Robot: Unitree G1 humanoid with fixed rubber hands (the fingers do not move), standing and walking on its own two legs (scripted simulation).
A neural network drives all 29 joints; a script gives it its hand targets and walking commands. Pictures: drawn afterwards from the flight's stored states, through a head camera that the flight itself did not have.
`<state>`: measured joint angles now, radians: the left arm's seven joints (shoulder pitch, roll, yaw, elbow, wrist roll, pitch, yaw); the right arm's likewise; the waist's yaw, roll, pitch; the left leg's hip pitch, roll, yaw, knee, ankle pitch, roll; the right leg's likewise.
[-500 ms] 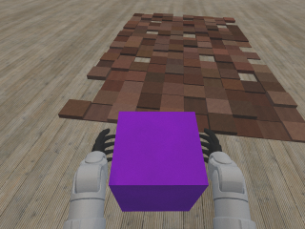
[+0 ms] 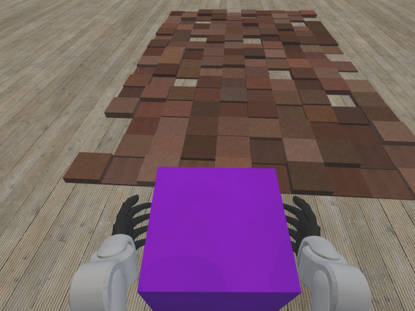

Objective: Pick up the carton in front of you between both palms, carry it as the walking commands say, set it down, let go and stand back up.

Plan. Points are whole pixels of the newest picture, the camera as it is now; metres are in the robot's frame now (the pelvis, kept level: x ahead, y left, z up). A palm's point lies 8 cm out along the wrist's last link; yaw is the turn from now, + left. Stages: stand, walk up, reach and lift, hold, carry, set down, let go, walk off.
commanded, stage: carry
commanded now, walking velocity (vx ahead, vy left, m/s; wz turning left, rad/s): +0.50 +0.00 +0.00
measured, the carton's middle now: (214, 249) +0.25 -0.01 +0.02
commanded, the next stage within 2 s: none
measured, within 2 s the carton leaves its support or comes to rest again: neither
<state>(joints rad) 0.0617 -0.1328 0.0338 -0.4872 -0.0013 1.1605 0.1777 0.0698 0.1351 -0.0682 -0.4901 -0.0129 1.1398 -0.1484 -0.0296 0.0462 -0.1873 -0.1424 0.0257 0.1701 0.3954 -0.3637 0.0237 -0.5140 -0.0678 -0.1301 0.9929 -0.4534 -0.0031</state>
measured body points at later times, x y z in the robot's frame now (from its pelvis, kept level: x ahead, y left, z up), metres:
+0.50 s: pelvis +0.29 -0.03 +0.01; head +0.27 -0.05 +0.46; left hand +0.51 +0.14 +0.10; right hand +0.54 -0.17 +0.09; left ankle +0.39 +0.12 -0.70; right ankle +0.20 -0.12 -0.74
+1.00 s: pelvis +0.60 -0.01 +0.00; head +0.60 -0.02 +0.45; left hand +0.89 +0.15 +0.10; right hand +0.89 -0.16 +0.09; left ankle +0.49 +0.10 -0.74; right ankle +0.73 -0.12 -0.72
